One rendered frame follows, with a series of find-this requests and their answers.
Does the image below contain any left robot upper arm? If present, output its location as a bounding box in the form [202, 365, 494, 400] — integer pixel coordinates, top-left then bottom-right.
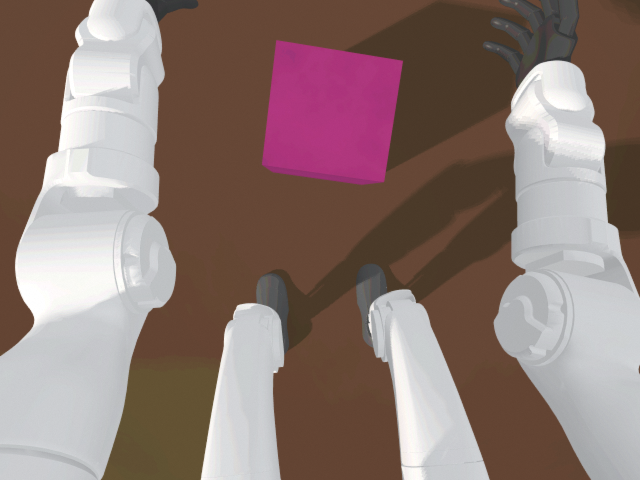
[0, 210, 176, 480]

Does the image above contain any left robot thigh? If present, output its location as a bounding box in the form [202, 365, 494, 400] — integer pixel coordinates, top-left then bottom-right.
[201, 312, 284, 480]

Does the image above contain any carton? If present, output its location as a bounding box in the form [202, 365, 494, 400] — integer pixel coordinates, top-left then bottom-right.
[262, 40, 403, 185]

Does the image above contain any right robot forearm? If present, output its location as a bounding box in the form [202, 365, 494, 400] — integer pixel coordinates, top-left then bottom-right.
[505, 61, 640, 300]

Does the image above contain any right robot upper arm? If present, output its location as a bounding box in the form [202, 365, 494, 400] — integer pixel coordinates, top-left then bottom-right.
[494, 269, 640, 480]

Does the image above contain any left robot foot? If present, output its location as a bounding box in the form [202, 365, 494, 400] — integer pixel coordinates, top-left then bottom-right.
[256, 273, 289, 355]

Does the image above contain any robot right hand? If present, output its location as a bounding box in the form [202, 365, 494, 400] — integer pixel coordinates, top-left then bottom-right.
[483, 0, 579, 89]

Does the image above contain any robot left hand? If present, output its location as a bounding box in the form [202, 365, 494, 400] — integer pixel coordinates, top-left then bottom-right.
[146, 0, 198, 23]

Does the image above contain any left robot forearm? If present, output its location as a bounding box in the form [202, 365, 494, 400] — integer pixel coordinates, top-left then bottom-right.
[15, 0, 165, 309]

